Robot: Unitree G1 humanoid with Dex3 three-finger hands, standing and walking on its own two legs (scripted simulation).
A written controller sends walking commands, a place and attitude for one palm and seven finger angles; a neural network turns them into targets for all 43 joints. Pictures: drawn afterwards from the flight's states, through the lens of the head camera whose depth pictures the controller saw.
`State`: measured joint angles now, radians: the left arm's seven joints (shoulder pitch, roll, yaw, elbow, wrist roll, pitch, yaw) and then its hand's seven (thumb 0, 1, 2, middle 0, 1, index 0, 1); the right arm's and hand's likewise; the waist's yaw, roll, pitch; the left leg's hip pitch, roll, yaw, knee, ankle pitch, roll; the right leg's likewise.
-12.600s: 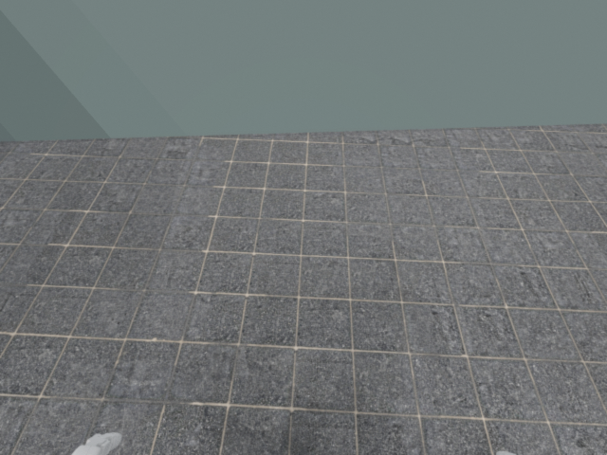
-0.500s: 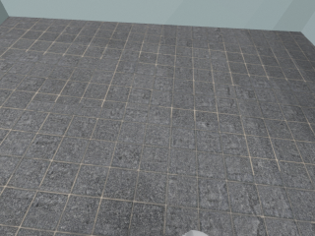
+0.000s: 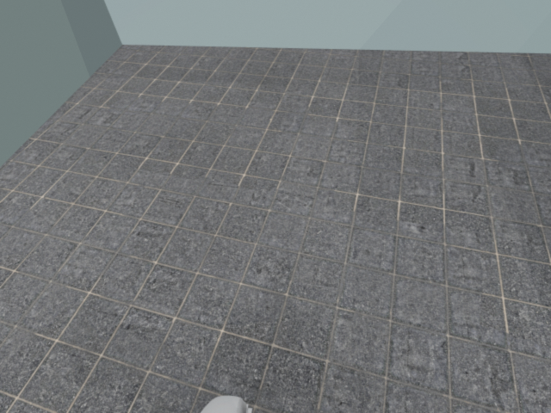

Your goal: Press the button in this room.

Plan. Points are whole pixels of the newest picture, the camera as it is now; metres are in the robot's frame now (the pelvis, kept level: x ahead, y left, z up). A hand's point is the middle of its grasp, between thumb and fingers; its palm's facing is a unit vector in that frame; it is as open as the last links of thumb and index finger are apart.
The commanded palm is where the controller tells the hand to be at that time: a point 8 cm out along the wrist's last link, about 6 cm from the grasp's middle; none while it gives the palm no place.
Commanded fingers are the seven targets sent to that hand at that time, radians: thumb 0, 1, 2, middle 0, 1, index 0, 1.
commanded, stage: turn or walk to find it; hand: left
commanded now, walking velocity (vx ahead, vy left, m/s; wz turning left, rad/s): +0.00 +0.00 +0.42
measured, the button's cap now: out of the picture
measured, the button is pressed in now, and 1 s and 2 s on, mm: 0 0 0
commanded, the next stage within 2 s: none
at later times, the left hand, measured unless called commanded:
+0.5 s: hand out of the picture +0.00 +0.27 -0.17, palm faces +0.24 -0.94 -0.25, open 7.4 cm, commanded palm none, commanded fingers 0.00 0.90 0.90 -0.20 -0.30 -0.20 -0.30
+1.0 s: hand out of the picture -0.07 +0.20 -0.15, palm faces +0.44 -0.86 -0.26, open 7.4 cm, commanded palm none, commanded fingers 0.00 0.90 0.90 -0.20 -0.30 -0.20 -0.30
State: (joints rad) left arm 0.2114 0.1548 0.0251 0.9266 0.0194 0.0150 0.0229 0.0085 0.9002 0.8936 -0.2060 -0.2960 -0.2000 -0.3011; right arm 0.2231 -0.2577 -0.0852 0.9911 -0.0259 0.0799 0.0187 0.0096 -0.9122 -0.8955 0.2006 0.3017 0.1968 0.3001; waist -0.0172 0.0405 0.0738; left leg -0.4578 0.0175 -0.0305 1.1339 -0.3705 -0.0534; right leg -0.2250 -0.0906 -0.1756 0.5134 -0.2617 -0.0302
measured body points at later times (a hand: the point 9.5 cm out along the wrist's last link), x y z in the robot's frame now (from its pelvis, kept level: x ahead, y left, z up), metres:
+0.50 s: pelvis -0.03 +0.05 +0.00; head +0.00 +0.07 +0.45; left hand -0.01 +0.32 -0.15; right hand +0.10 -0.17 -0.14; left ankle -0.04 +0.15 -0.74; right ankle -0.01 -0.10 -0.67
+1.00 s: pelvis -0.04 +0.00 +0.00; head +0.00 -0.01 +0.45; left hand -0.09 +0.24 -0.13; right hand +0.10 -0.22 -0.16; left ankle -0.14 +0.13 -0.68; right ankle +0.00 -0.09 -0.74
